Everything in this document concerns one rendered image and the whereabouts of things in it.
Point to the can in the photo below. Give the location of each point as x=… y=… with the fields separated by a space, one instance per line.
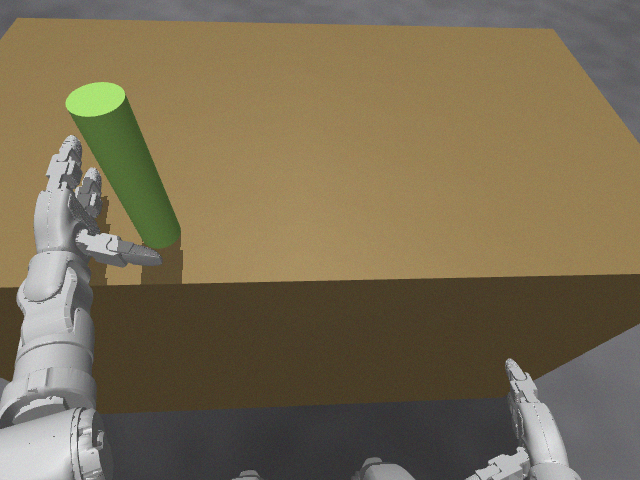
x=105 y=119

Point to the right robot arm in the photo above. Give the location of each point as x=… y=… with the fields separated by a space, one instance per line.
x=552 y=471

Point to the left robot hand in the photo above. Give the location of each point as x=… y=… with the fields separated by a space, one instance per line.
x=65 y=221

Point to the right robot hand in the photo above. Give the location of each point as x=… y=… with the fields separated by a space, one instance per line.
x=534 y=426

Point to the left robot arm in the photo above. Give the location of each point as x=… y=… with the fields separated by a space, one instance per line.
x=49 y=426

